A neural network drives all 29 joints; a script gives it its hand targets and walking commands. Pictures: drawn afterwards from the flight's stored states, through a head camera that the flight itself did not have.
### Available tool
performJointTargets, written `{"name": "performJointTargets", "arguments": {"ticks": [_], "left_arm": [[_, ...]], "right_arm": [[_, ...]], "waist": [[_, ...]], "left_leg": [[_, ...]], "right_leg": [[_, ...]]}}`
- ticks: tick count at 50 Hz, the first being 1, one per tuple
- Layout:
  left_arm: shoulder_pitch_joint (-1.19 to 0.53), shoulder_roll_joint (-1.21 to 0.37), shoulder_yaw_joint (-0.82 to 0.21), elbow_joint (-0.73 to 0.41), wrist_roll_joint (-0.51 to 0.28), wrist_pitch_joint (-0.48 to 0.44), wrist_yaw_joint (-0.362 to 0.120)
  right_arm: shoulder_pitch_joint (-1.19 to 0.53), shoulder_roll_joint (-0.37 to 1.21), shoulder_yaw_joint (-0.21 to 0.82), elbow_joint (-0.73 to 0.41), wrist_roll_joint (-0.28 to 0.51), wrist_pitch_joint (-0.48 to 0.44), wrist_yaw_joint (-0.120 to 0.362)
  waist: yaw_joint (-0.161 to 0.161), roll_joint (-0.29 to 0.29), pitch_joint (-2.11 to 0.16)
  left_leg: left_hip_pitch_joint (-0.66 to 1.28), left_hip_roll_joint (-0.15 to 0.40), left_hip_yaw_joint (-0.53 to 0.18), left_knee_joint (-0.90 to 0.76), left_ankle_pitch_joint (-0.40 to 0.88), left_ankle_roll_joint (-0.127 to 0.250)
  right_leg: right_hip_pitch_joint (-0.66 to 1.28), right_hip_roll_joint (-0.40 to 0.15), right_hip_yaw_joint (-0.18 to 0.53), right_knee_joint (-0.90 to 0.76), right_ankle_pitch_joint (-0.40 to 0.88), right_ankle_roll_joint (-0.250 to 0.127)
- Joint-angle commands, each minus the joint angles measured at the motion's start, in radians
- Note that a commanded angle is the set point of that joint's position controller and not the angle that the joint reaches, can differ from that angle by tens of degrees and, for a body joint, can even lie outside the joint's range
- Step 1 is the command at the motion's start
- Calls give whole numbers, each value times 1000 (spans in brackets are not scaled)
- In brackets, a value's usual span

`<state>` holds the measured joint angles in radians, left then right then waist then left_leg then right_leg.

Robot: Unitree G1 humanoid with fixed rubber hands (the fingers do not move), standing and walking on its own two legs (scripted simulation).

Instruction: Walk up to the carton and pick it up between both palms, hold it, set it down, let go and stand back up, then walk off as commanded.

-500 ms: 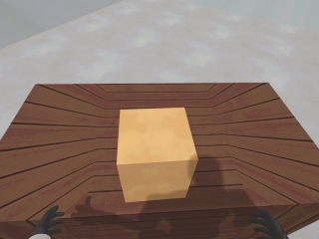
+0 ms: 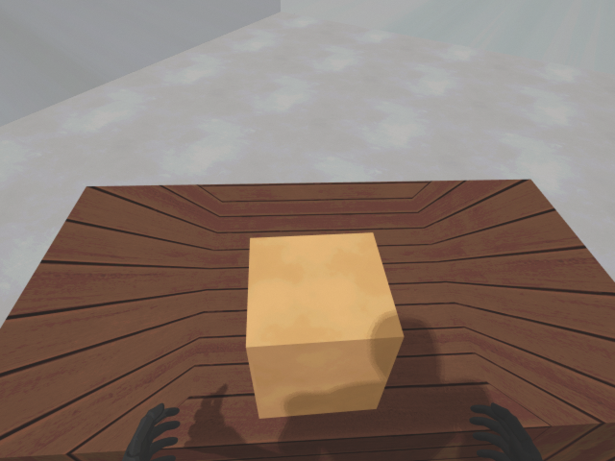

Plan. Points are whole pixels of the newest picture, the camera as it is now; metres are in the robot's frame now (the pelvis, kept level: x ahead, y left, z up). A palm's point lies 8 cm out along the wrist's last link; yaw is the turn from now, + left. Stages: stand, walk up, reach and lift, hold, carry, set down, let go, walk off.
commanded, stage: reach and lift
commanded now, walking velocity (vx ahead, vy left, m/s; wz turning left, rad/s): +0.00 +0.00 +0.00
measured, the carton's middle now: (315, 326) +0.39 +0.01 -0.09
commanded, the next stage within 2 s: none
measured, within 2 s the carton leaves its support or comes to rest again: neither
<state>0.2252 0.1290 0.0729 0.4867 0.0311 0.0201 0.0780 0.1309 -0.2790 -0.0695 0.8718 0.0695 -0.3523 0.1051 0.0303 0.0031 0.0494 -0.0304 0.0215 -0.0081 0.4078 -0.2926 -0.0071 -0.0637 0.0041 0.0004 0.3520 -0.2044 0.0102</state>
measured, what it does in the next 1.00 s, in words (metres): stands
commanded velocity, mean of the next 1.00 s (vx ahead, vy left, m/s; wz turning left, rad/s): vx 0.00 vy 0.00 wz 0.00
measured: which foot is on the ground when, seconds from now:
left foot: down 0.00-1.00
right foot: down 0.00-1.00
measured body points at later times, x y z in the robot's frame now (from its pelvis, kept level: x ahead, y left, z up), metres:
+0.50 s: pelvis +0.00 -0.01 +0.00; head -0.03 +0.00 +0.45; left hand +0.16 +0.21 -0.06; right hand +0.18 -0.23 -0.06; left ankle -0.04 +0.12 -0.74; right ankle +0.00 -0.13 -0.74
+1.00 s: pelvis -0.01 -0.01 +0.00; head -0.02 -0.01 +0.45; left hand +0.21 +0.20 -0.04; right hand +0.22 -0.21 -0.04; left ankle -0.04 +0.12 -0.74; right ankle +0.00 -0.13 -0.74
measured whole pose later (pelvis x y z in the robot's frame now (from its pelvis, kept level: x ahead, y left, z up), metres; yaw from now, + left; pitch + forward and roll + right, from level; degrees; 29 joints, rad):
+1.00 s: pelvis -0.01 -0.01 +0.00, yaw -1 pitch -2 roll +0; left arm 0.06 0.14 -0.01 0.72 -0.10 -0.44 0.09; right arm 0.01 -0.19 0.09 0.89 0.24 -0.56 0.06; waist 0.05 -0.01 0.00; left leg -0.11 0.03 0.01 0.45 -0.29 -0.02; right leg -0.18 0.01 0.02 0.45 -0.22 0.00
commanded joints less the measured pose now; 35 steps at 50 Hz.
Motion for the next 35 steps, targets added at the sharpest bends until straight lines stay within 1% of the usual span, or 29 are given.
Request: {"name": "performJointTargets", "arguments": {"ticks": [1,9,15,25,31,35], "left_arm": [[-49,58,13,-100,3,-73,6],[-26,51,-2,-59,-5,-206,-2],[-20,57,-30,-29,-30,-306,-4],[-17,57,-77,5,-78,-461,3],[-42,55,-97,39,-102,-529,11],[-103,62,-99,81,-114,-543,17]], "right_arm": [[-58,-130,-12,-78,28,-50,1],[-27,-88,30,-80,72,-120,-6],[-17,-66,52,-83,98,-177,-8],[-5,-42,89,-84,150,-262,-3],[-35,-23,107,-75,170,-300,-7],[-91,-13,107,-66,164,-299,-12]], "waist": [[4,5,-50],[13,-9,-45],[24,-6,-35],[30,-6,-17],[28,-1,-16],[26,2,-28]], "left_leg": [[-28,-39,39,-46,380,-55],[-37,-43,52,-43,368,-47],[-52,-40,52,-35,342,-46],[-90,-38,47,-23,289,-48],[-133,-33,44,-28,231,-48],[-163,-29,44,-34,181,-48]], "right_leg": [[14,50,-37,-44,163,-58],[29,36,-18,-43,171,-56],[16,32,-8,-36,136,-55],[-17,32,10,-15,73,-53],[-37,33,16,-4,21,-53],[-53,30,19,7,-17,-52]]}}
